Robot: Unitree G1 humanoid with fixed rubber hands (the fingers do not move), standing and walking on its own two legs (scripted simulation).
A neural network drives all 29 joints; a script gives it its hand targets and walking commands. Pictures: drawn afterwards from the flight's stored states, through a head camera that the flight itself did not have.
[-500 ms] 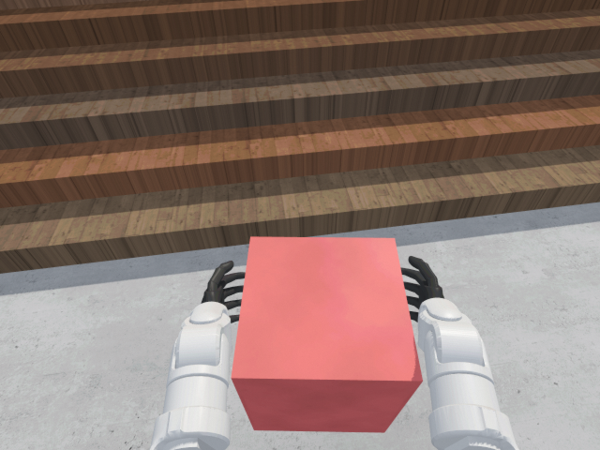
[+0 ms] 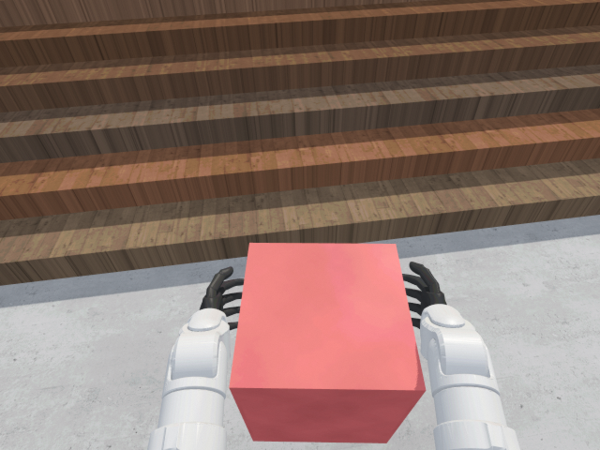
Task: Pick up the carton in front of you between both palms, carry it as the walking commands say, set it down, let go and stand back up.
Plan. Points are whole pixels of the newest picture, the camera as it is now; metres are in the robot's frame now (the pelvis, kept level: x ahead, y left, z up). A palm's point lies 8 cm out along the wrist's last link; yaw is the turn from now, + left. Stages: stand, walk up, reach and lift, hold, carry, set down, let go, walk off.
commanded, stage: hold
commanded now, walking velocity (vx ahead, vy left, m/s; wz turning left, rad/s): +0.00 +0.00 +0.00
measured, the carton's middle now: (320, 347) +0.28 +0.00 -0.03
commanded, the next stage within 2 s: carry in 1.08 s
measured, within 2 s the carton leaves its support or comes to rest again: neither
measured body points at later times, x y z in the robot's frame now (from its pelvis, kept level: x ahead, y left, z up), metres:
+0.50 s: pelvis -0.01 +0.00 +0.00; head -0.06 +0.00 +0.45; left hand +0.29 +0.15 +0.04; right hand +0.29 -0.15 +0.04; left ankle +0.00 +0.13 -0.75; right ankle +0.01 -0.13 -0.75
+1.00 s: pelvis +0.00 +0.00 +0.00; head -0.05 +0.00 +0.45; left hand +0.29 +0.15 +0.04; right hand +0.29 -0.15 +0.04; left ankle +0.00 +0.13 -0.75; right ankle +0.01 -0.13 -0.75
